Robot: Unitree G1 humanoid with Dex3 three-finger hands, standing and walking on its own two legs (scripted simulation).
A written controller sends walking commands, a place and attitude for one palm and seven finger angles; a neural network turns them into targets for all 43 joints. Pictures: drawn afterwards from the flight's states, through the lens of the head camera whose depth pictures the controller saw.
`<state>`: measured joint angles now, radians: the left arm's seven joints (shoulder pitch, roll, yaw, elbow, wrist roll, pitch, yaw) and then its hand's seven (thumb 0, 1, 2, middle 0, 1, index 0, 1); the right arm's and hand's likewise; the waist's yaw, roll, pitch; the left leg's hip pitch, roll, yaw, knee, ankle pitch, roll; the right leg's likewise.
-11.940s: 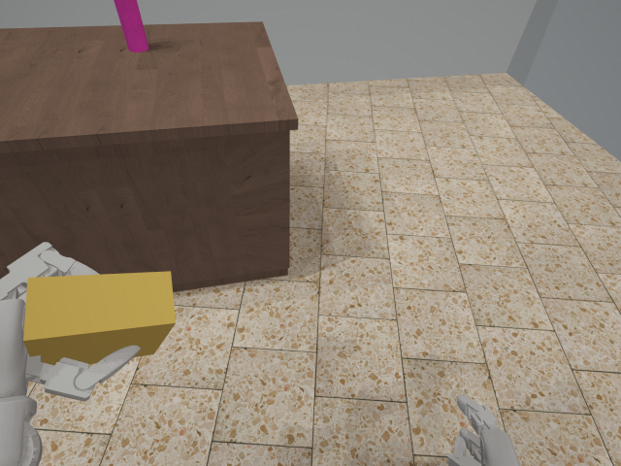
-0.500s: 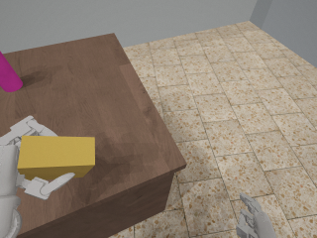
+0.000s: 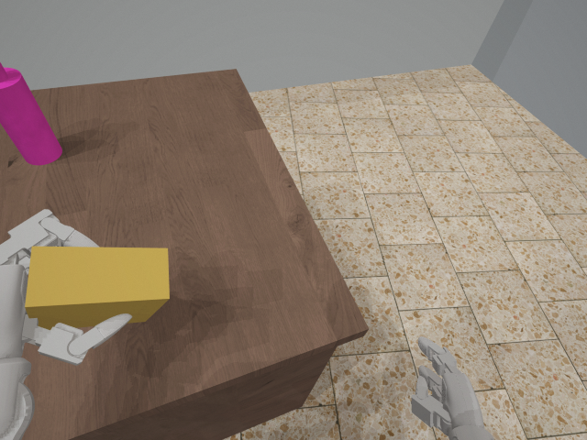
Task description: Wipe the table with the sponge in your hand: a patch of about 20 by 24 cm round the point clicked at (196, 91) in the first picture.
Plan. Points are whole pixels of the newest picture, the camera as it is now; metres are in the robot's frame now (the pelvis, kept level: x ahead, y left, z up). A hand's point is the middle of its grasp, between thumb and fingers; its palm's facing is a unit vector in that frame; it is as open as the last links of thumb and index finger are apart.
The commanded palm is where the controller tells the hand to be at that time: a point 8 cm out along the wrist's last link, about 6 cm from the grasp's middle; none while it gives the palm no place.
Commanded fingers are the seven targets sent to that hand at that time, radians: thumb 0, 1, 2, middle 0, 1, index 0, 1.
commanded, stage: come to a stop and stand still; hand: left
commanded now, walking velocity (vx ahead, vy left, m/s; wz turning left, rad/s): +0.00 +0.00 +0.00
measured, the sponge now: (117, 290) +0.23 +0.22 +0.12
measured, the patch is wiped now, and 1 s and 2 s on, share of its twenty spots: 0.00 0.00 0.00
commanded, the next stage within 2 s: look again from close up in 0.08 s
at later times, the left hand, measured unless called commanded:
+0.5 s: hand (72, 293) +0.21 +0.24 +0.15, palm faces +0.37 -0.85 -0.38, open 9.6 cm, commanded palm +0.15 +0.28 +0.18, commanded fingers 0.00 0.10 1.30 -1.20 -1.60 -1.20 -1.60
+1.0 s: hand (132, 298) +0.21 +0.18 +0.16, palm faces +0.34 -0.86 -0.38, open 9.6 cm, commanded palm +0.15 +0.22 +0.18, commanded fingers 0.00 0.10 1.30 -1.20 -1.60 -1.20 -1.60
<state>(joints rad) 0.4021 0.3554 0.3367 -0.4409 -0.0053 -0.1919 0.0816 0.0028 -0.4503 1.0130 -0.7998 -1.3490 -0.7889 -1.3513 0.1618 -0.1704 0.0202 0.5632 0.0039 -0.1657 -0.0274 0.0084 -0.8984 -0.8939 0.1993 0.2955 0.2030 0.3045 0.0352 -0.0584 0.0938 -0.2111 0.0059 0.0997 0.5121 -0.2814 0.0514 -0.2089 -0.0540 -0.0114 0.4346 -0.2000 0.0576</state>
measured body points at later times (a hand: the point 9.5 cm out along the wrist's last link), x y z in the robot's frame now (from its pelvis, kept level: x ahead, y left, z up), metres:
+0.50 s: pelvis -0.01 +0.00 +0.00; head +0.02 +0.02 +0.45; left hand +0.19 +0.29 +0.17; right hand +0.16 -0.22 -0.07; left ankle +0.00 +0.08 -0.74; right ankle +0.02 -0.16 -0.74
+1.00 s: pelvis -0.01 -0.05 +0.00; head +0.02 -0.04 +0.45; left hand +0.19 +0.23 +0.18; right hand +0.17 -0.28 -0.07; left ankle +0.00 +0.08 -0.74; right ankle +0.02 -0.16 -0.74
